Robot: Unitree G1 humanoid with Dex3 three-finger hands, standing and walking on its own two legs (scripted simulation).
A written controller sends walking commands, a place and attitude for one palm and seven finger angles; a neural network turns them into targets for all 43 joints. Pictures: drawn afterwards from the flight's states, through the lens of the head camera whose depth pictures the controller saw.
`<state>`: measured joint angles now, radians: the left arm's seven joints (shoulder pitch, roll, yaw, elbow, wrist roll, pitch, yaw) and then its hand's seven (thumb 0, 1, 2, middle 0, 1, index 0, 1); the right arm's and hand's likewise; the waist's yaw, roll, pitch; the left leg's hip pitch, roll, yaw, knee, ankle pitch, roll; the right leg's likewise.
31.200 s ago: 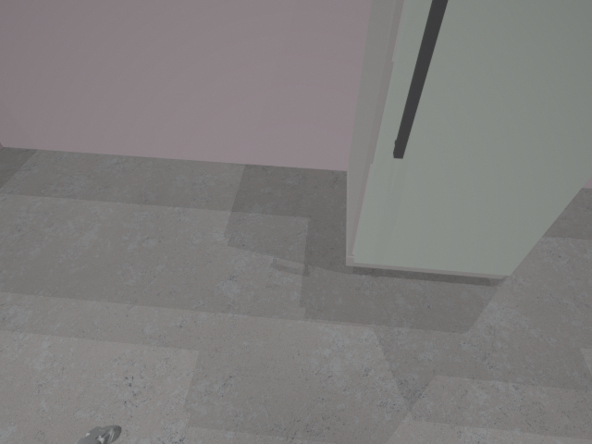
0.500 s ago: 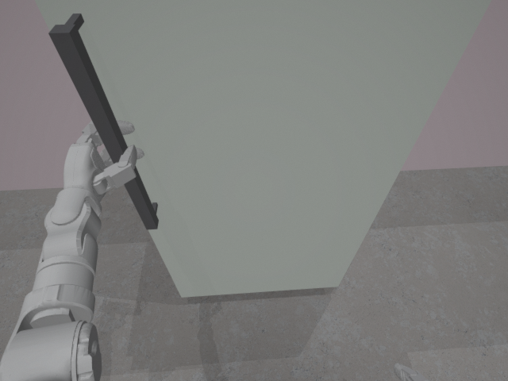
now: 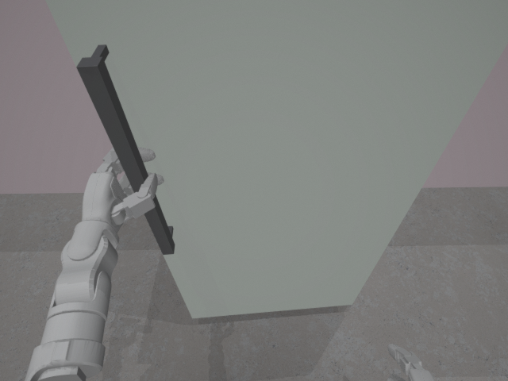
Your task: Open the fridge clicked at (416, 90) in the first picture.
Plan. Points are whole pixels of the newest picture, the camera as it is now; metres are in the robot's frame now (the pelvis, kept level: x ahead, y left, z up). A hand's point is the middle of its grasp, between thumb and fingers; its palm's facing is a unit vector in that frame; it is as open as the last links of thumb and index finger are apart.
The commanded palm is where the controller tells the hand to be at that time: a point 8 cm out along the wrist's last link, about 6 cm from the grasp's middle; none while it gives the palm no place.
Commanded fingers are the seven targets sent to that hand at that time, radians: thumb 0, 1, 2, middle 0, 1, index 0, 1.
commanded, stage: pull the door a little, standing still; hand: left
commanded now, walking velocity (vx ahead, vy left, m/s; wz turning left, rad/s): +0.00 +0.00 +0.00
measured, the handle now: (143, 175) +0.42 +0.21 +0.11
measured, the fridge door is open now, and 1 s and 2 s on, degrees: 4 32 59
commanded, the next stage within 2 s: walk backward, drawing the door open in 0.04 s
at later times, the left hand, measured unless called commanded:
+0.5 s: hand (152, 266) +0.25 +0.14 +0.12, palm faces +0.11 -0.98 -0.16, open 6.5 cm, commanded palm +0.21 +0.19 +0.12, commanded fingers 0.00 0.90 0.90 -0.45 -1.40 -0.45 -1.40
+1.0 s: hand (200, 367) +0.13 +0.07 +0.12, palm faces +0.28 -0.95 -0.16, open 6.6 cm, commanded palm +0.09 +0.10 +0.12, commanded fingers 0.00 0.90 0.90 -0.45 -1.40 -0.45 -1.40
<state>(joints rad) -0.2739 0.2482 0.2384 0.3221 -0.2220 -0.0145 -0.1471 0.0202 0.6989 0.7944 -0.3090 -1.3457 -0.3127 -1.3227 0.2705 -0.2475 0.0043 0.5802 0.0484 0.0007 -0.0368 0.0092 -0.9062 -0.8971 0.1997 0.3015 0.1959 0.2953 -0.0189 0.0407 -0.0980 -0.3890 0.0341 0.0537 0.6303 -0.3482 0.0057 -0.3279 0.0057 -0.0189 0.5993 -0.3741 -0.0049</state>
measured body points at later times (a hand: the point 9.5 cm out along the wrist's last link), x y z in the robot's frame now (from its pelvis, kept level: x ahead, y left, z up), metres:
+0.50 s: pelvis -0.06 +0.00 +0.01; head -0.06 -0.02 +0.46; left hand +0.23 +0.20 +0.13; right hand +0.12 -0.23 -0.08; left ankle -0.02 +0.11 -0.73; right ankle -0.05 -0.12 -0.73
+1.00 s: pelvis -0.10 -0.12 -0.01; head -0.09 -0.13 +0.44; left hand +0.11 +0.12 +0.13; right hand +0.10 -0.32 -0.11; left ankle -0.13 +0.00 -0.73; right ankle -0.06 -0.13 -0.71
